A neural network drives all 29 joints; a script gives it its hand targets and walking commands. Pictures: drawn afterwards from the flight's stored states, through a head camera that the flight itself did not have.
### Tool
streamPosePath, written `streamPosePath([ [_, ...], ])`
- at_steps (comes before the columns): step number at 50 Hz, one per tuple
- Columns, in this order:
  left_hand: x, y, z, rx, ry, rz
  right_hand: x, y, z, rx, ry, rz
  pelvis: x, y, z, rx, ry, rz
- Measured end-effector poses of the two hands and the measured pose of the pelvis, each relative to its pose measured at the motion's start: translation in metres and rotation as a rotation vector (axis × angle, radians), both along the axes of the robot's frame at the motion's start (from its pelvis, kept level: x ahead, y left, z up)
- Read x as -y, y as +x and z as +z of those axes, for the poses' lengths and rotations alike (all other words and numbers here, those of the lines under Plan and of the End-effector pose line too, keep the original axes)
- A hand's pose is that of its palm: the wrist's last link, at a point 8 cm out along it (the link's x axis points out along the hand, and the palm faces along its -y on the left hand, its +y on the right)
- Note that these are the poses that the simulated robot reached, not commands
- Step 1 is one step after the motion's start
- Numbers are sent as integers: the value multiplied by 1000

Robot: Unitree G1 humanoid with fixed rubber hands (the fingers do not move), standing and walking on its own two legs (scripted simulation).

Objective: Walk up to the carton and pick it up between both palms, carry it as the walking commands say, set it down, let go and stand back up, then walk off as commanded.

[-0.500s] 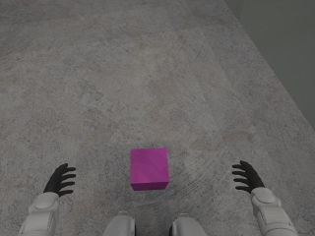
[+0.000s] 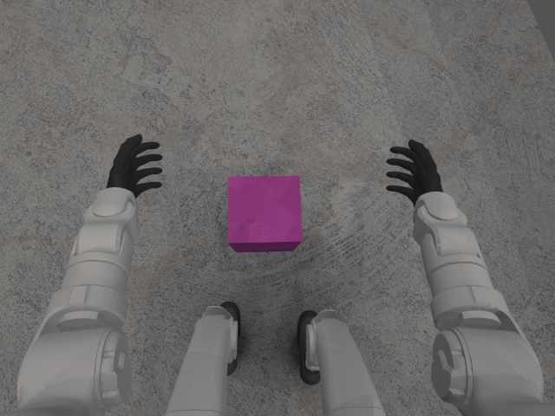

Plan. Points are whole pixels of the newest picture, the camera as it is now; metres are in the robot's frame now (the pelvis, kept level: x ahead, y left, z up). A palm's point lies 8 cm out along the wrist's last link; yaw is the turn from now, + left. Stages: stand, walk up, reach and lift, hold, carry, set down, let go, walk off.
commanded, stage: reach and lift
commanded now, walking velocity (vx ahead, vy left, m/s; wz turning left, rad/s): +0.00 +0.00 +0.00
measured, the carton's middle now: (264, 218) +0.47 +0.02 -0.56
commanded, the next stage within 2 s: none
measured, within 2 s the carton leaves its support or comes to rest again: neither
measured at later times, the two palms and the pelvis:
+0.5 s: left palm (167, 163) +0.48 +0.18 -0.15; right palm (387, 167) +0.48 -0.19 -0.15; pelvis +0.01 +0.01 -0.03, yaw -1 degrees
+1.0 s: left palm (190, 187) +0.48 +0.18 -0.31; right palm (361, 190) +0.48 -0.19 -0.31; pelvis -0.02 +0.01 -0.18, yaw -2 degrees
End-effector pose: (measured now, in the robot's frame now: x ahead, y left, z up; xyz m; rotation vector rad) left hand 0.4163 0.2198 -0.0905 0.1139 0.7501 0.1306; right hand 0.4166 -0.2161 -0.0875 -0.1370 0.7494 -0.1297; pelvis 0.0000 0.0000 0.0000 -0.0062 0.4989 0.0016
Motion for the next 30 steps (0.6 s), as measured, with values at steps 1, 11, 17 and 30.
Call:
streamPosePath([
  [1, 3, 5, -3, 8, -6, 0, -2, 5, -3, 9, 6, -1, -1, 0, -2, -16, 0, 0],
  [11, 31, 57, -28, 99, -44, 0, -23, 55, -28, 96, 52, -7, -5, 2, -18, -178, -4, -8],
  [17, 40, 70, -44, 125, -52, 8, -30, 71, -44, 123, 62, -6, -7, 7, -24, -254, -6, -13],
  [30, 40, 65, -84, 112, -53, 22, -28, 64, -84, 103, 64, -12, -7, 8, -55, -328, -3, -16],
])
